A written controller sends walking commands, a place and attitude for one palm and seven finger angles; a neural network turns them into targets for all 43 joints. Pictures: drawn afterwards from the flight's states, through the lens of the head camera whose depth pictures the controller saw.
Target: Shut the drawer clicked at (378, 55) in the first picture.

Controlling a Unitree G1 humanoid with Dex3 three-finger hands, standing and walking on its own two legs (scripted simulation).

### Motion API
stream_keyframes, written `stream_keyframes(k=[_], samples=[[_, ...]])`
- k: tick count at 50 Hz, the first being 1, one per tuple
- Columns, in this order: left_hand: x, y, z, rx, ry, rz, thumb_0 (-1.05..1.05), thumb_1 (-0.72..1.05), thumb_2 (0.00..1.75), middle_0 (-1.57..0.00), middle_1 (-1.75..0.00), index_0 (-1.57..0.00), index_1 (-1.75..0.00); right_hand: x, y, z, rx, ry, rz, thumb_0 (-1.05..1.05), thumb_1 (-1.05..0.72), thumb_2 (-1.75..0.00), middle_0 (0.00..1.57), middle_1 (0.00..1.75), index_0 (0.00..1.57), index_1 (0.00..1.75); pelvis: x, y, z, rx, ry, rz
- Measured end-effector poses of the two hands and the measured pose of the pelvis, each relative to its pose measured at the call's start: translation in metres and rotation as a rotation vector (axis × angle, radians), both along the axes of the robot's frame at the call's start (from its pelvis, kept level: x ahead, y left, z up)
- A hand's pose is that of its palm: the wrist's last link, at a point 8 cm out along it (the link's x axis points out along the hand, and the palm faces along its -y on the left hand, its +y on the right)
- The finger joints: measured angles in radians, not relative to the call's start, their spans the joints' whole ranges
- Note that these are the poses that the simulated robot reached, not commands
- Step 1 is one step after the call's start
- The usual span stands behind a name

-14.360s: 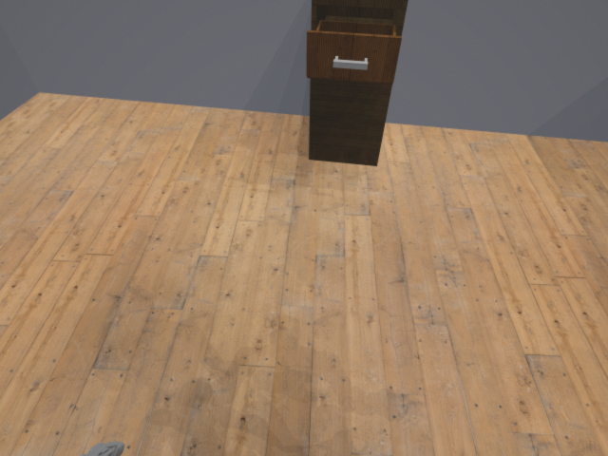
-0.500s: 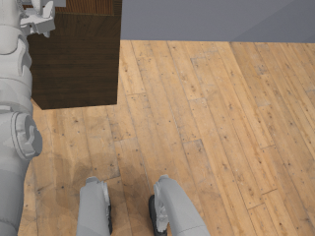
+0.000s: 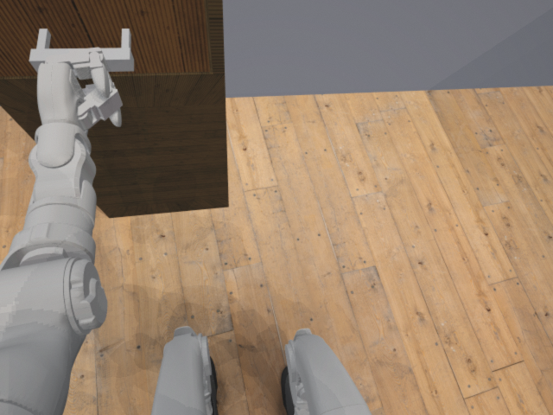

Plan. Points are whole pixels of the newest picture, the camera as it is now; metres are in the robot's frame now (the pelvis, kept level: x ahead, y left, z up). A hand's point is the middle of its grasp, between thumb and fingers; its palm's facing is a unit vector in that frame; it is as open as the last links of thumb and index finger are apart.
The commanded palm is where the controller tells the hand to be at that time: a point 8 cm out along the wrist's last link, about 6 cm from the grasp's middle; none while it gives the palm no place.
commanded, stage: draw the hand back to the body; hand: left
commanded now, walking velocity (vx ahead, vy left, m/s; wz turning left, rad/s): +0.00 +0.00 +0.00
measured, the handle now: (85, 48) +0.62 +0.22 +0.06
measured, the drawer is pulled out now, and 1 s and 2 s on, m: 0.00 0.00 0.00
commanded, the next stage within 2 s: step back with the hand held close in 1.42 s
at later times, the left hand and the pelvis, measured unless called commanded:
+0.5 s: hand (46, 142) +0.40 +0.19 +0.15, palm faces +0.04 -1.00 -0.05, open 3.3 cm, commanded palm +0.37 +0.24 +0.16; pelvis +0.05 -0.01 +0.08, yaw +4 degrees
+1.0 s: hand out of the picture +0.28 +0.23 +0.25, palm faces +0.35 -0.89 -0.30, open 3.3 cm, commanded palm +0.23 +0.27 +0.27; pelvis +0.06 -0.01 +0.14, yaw +4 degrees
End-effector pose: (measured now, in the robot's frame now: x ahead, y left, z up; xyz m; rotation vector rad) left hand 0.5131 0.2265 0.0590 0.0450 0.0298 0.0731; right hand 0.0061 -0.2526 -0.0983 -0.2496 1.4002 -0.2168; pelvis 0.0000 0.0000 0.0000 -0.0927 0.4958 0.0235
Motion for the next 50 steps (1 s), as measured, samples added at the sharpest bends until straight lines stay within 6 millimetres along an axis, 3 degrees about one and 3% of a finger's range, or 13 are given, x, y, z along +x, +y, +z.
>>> stream_keyframes(k=[7,17,24,29,39,50], samples=[[-0.008,0.006,0.012,0.013,-0.049,-0.011,0.02,0.89,0.9,-1.4,-1.6,-1.4,-1.6,0.034,-0.009,0.005,0.008,-0.027,-0.009,0.01,-0.91,-0.9,0.2,0.3,0.2,0.3,0.017,-0.004,0.01,0.014,-0.011,0.0],[-0.086,0.02,0.052,0.0,-0.011,0.006,0.02,0.9,0.9,-1.4,-1.6,-1.4,-1.6,0.115,-0.003,0.051,0.051,-0.208,0.045,0.01,-0.91,-0.9,0.2,0.3,0.2,0.3,0.045,-0.007,0.059,0.043,-0.131,0.023],[-0.126,0.021,0.089,0.007,-0.057,-0.027,0.02,0.9,0.9,-1.4,-1.6,-1.4,-1.6,0.177,-0.001,0.085,0.043,-0.404,0.123,0.01,-0.91,-0.9,0.2,0.3,0.2,0.3,0.052,-0.007,0.078,0.051,-0.223,0.052],[-0.156,0.018,0.108,0.034,-0.048,-0.036,0.02,0.9,0.9,-1.4,-1.6,-1.4,-1.6,0.208,0.006,0.107,0.056,-0.532,0.153,0.01,-0.91,-0.9,0.2,0.3,0.2,0.3,0.052,-0.007,0.088,0.065,-0.284,0.051],[-0.22,0.031,0.151,0.216,0.064,0.185,0.02,0.89,0.9,-1.4,-1.6,-1.4,-1.6,0.242,0.036,0.146,0.09,-0.64,0.195,0.01,-0.91,-0.9,0.2,0.3,0.2,0.3,0.053,-0.008,0.121,0.099,-0.429,0.05],[-0.273,0.04,0.202,0.273,-0.018,0.292,0.02,0.89,0.9,-1.4,-1.6,-1.4,-1.6,0.255,0.044,0.164,0.117,-0.701,0.254,0.01,-0.9,-0.9,0.2,0.3,0.2,0.3,0.058,-0.011,0.137,0.113,-0.52,0.053]])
